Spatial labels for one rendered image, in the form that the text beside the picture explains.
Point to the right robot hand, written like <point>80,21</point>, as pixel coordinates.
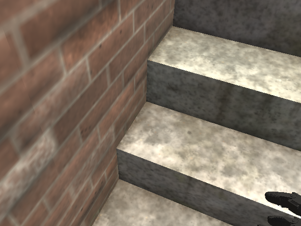
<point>292,201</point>

